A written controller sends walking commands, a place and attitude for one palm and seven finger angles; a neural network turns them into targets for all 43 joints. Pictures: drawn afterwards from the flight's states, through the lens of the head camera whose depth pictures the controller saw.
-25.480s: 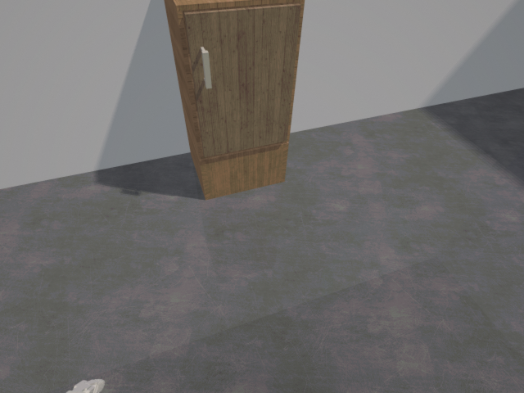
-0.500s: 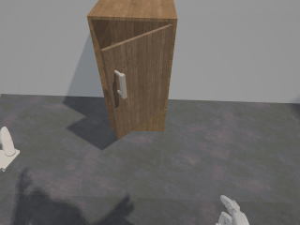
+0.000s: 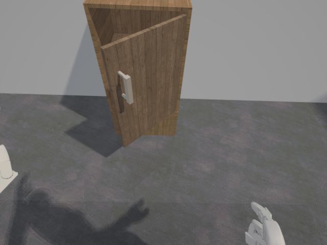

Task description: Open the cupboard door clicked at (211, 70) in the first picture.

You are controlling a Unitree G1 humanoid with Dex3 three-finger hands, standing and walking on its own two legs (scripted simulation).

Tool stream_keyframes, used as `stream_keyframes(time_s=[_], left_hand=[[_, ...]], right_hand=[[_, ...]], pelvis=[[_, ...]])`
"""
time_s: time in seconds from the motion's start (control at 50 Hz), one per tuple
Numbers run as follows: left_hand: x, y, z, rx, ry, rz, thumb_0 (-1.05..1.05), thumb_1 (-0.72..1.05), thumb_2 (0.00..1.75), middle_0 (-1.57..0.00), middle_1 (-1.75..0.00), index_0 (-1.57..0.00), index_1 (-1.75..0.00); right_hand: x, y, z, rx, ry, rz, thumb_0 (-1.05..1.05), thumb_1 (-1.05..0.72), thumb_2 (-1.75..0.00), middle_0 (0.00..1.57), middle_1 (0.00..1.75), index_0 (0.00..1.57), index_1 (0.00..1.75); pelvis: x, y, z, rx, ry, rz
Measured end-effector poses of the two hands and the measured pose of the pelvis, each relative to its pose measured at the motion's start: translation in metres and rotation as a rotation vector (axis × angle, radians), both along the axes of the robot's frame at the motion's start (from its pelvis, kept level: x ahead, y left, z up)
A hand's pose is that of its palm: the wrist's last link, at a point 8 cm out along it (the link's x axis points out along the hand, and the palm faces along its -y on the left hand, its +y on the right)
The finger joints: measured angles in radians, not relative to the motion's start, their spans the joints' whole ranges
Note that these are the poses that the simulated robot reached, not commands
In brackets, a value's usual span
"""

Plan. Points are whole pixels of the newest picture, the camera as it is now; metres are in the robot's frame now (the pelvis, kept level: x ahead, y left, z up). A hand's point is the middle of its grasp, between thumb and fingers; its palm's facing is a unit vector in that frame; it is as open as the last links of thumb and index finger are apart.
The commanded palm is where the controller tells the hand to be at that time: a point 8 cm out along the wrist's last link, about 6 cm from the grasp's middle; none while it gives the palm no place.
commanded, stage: stop stepping back and stand still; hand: left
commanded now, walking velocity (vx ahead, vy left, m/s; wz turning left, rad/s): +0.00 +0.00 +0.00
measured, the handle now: (125, 87) +0.66 +0.19 -0.04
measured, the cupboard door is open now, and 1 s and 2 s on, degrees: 45 45 45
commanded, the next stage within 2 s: let the arm hang, fingers relaxed in 0.64 s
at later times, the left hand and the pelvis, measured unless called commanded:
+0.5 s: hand out of the picture +0.18 +0.28 +0.15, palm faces +0.42 -0.78 -0.46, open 7.4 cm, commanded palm +0.12 +0.32 +0.18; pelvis -0.02 +0.02 +0.00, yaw +0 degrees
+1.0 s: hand out of the picture +0.07 +0.21 -0.15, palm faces -0.04 -0.97 -0.24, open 7.4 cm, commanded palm none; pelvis -0.03 +0.02 -0.01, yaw +0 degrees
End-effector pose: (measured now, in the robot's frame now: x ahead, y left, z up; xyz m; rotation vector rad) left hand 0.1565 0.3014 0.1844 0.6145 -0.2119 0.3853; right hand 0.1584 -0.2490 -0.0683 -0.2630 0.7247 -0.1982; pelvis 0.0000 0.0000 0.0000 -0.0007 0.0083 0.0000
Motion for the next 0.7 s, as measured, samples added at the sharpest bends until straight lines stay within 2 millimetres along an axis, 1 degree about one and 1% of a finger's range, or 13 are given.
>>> stream_keyframes(time_s=[0.08, 0.14, 0.22, 0.3, 0.4, 0.54, 0.62, 0.7], left_hand=[[0.002, 0.004, -0.005, -0.030, 0.012, 0.009, 0.02, 0.88, 0.90, -0.21, -0.31, -0.22, -0.30], [0.002, 0.004, -0.010, -0.056, 0.032, 0.007, 0.02, 0.88, 0.90, -0.21, -0.31, -0.22, -0.30], [-0.003, 0.005, -0.013, -0.074, 0.045, 0.001, 0.02, 0.88, 0.90, -0.21, -0.31, -0.22, -0.30], [-0.010, 0.008, -0.009, -0.070, 0.029, 0.002, 0.02, 0.88, 0.90, -0.22, -0.31, -0.22, -0.30], [-0.017, 0.015, -0.005, -0.064, 0.010, 0.018, 0.02, 0.88, 0.90, -0.22, -0.31, -0.22, -0.30], [-0.020, 0.018, -0.014, -0.091, 0.034, 0.030, 0.02, 0.88, 0.90, -0.21, -0.31, -0.21, -0.30], [-0.019, 0.017, -0.016, -0.094, 0.040, 0.016, 0.02, 0.88, 0.90, -0.21, -0.31, -0.22, -0.30], [-0.020, 0.016, -0.014, -0.081, 0.030, 0.001, 0.02, 0.88, 0.90, -0.21, -0.31, -0.22, -0.30]], right_hand=[[0.007, 0.013, 0.001, 0.028, -0.032, 0.014, 0.01, -0.91, -0.90, 0.20, 0.30, 0.20, 0.30], [0.008, 0.023, 0.001, 0.052, -0.042, 0.022, 0.01, -0.91, -0.90, 0.20, 0.30, 0.20, 0.30], [0.002, 0.034, 0.000, 0.070, -0.037, 0.031, 0.01, -0.90, -0.90, 0.20, 0.30, 0.20, 0.30], [-0.008, 0.039, -0.002, 0.071, -0.018, 0.038, 0.01, -0.90, -0.90, 0.20, 0.30, 0.21, 0.30], [-0.021, 0.040, -0.005, 0.067, 0.006, 0.034, 0.01, -0.90, -0.90, 0.20, 0.30, 0.21, 0.30], [-0.036, 0.035, -0.008, 0.053, 0.028, 0.014, 0.01, -0.90, -0.90, 0.20, 0.30, 0.21, 0.30], [-0.040, 0.032, -0.007, 0.042, 0.032, 0.005, 0.01, -0.90, -0.90, 0.20, 0.30, 0.21, 0.30], [-0.042, 0.031, -0.005, 0.034, 0.029, 0.000, 0.01, -0.90, -0.90, 0.20, 0.30, 0.20, 0.30]], pelvis=[[-0.002, 0.005, 0.001, -0.003, -0.001, -0.004], [-0.003, 0.008, 0.001, -0.005, -0.003, -0.006], [-0.006, 0.011, 0.002, -0.007, -0.007, -0.007], [-0.010, 0.013, 0.003, -0.007, -0.011, -0.005], [-0.015, 0.017, 0.003, -0.008, -0.014, -0.006], [-0.021, 0.020, 0.004, -0.009, -0.012, -0.009], [-0.024, 0.021, 0.004, -0.009, -0.012, -0.009], [-0.024, 0.021, 0.004, -0.010, -0.012, -0.008]])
